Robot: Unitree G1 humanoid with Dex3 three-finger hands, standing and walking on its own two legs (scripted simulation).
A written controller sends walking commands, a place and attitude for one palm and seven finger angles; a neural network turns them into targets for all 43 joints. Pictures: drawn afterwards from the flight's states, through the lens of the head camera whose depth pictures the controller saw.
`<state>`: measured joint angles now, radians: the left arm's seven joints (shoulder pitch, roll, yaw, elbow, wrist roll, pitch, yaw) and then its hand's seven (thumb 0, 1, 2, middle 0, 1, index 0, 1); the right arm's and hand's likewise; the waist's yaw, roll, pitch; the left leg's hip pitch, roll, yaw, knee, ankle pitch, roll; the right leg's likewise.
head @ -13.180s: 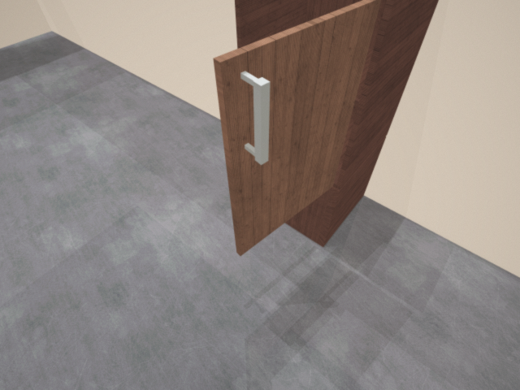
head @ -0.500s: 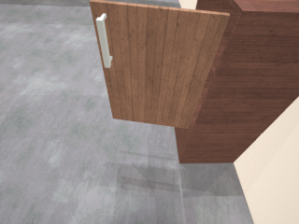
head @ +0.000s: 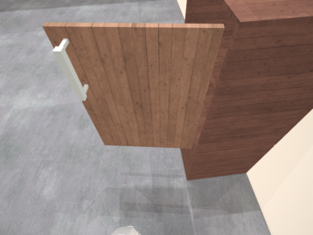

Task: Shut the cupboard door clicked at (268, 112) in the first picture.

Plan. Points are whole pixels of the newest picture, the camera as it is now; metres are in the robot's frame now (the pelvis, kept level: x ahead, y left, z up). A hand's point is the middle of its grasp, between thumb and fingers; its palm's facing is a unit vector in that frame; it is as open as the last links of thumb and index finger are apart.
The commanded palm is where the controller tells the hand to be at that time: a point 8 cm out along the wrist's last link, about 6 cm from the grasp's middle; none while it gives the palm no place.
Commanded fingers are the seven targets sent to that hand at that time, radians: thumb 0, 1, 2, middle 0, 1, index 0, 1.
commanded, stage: come to a stop and stand still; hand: left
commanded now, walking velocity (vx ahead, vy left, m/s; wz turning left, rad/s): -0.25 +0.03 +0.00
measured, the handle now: (74, 72) +0.49 +0.25 +0.13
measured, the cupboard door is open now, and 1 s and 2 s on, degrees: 80 80 80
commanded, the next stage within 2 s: look again from close up in 1.56 s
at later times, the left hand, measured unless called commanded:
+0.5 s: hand out of the picture +0.04 +0.26 -0.19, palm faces +0.00 -0.98 -0.19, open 7.4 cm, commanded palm none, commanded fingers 0.00 0.90 0.90 -0.20 -0.30 -0.20 -0.30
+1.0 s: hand out of the picture -0.07 +0.17 -0.17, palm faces +0.06 -0.98 -0.17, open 7.3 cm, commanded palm none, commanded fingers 0.00 0.90 0.90 -0.20 -0.30 -0.20 -0.30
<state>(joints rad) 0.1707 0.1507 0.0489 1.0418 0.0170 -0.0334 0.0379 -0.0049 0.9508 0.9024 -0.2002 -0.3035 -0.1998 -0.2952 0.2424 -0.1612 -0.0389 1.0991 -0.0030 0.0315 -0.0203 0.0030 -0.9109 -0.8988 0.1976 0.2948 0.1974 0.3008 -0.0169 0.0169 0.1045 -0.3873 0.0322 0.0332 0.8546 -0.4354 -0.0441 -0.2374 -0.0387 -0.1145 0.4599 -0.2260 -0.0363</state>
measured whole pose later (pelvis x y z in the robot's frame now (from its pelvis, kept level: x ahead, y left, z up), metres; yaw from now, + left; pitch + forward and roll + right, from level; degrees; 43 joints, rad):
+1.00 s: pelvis -0.05 +0.01 +0.01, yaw +0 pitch +0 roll +1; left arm 0.32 0.10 0.04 1.11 0.03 -0.03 0.02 0.00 0.91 0.90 -0.20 -0.30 -0.20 -0.30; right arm 0.35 -0.18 -0.08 1.11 -0.03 0.05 0.01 0.00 -0.91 -0.90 0.20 0.29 0.20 0.30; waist -0.01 0.02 0.02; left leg -0.37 0.04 0.06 0.76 -0.32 -0.05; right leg -0.08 -0.05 -0.09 0.34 -0.26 0.01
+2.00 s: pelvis -0.06 +0.02 -0.01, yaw -1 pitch -2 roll +1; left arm 0.25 0.16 -0.01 1.07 0.01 -0.01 0.04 0.00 0.91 0.90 -0.20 -0.30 -0.20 -0.29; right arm 0.26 -0.18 0.00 1.06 -0.02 0.00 -0.02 0.01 -0.93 -0.90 0.20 0.30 0.20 0.30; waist -0.01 0.03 0.04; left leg -0.22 0.05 0.09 0.55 -0.29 -0.01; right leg -0.15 -0.07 -0.06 0.56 -0.37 0.03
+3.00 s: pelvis +0.07 +0.05 -0.02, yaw -2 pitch +0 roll +1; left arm 0.38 0.15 0.02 1.09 0.02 0.00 0.04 0.00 0.91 0.90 -0.20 -0.30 -0.20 -0.30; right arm 0.15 -0.19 -0.03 0.99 -0.01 -0.03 -0.02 0.02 -0.93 -0.90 0.20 0.29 0.20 0.30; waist 0.02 -0.05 0.09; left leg -0.40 0.04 0.12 0.64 -0.19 0.02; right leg -0.15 -0.08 -0.07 0.76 -0.53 0.02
